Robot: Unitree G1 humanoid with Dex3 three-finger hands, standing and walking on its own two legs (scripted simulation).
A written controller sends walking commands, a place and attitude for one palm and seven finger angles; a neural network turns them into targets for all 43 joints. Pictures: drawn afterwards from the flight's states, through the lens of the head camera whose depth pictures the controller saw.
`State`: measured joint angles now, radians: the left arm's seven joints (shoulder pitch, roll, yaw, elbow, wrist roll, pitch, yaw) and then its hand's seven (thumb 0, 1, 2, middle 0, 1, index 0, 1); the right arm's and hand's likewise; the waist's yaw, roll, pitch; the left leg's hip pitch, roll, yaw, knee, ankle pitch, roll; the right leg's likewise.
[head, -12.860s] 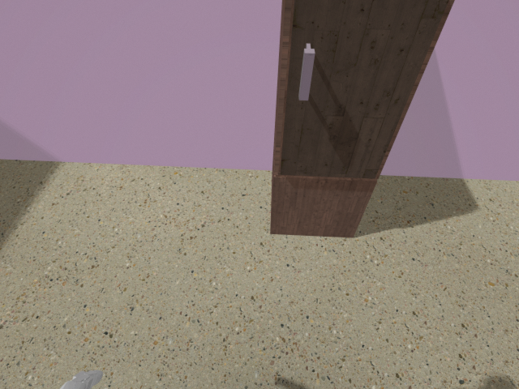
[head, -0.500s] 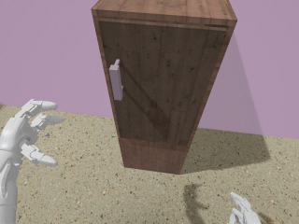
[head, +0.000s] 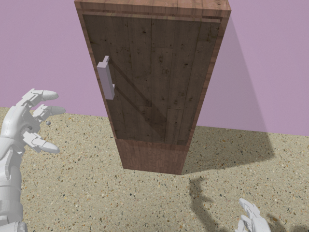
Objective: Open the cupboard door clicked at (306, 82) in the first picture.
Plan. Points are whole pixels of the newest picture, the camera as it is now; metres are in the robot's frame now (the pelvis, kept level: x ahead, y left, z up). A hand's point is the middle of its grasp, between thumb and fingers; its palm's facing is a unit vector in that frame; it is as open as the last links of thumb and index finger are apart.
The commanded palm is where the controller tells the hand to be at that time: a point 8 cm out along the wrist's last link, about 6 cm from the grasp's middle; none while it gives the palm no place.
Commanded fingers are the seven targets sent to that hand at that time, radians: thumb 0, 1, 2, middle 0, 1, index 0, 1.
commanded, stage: move the hooked fingers beside the handle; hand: left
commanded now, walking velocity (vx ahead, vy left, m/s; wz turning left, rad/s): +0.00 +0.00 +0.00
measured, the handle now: (108, 77) +0.54 +0.18 +0.09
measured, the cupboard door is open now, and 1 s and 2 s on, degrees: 0 0 0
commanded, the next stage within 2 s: none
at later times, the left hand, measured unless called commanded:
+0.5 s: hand (59, 106) +0.40 +0.28 +0.10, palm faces -0.05 -1.00 +0.00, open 14.0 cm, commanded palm +0.38 +0.32 +0.10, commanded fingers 0.00 -0.50 0.30 -0.30 -1.20 -0.30 -1.20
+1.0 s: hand (72, 90) +0.46 +0.27 +0.10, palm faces -0.06 -1.00 +0.01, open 14.0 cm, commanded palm +0.45 +0.31 +0.09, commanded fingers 0.00 -0.50 0.30 -0.30 -1.20 -0.30 -1.20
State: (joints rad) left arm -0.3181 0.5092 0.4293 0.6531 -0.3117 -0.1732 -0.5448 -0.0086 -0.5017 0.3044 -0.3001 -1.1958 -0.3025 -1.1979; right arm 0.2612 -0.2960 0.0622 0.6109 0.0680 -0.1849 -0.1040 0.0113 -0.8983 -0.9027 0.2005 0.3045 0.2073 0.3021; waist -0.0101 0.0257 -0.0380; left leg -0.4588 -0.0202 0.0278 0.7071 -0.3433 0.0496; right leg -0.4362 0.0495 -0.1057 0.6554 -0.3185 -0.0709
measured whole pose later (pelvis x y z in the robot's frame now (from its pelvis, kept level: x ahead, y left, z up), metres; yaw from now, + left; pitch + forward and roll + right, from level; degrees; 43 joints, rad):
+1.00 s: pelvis +0.01 +0.04 -0.01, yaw -1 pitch +13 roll -3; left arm -0.75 0.54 0.38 1.07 -0.20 -0.30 -0.44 -0.01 -0.50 0.30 -0.30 -1.20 -0.30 -1.20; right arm 0.38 -0.29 0.05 0.64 0.04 -0.01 -0.05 0.01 -0.90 -0.90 0.20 0.30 0.21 0.30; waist -0.09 0.01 -0.07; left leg -0.61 -0.04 0.05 0.77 -0.38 0.10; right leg -0.59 0.03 -0.08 0.70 -0.33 -0.02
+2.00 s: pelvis +0.02 +0.02 -0.01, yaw -2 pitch +16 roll -3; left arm -0.83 0.60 0.41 1.15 -0.18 -0.32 -0.44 -0.01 -0.50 0.30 -0.30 -1.20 -0.30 -1.20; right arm 0.37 -0.30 0.05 0.60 0.04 0.07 -0.05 0.00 -0.90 -0.90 0.20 0.30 0.21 0.30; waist -0.12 0.01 -0.09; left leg -0.69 -0.01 0.05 0.82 -0.41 0.08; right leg -0.66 0.06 -0.08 0.74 -0.35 -0.04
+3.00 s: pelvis +0.01 +0.02 -0.02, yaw -2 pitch +14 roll -3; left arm -0.83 0.46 0.32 1.12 -0.16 -0.35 -0.29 -0.01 -0.50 0.30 -0.30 -1.20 -0.30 -1.20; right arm 0.40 -0.28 0.04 0.63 0.03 0.04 -0.02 0.01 -0.90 -0.90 0.20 0.30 0.21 0.30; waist -0.12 0.03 -0.09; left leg -0.68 -0.01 0.05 0.83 -0.41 0.08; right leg -0.65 0.05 -0.08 0.76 -0.36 -0.04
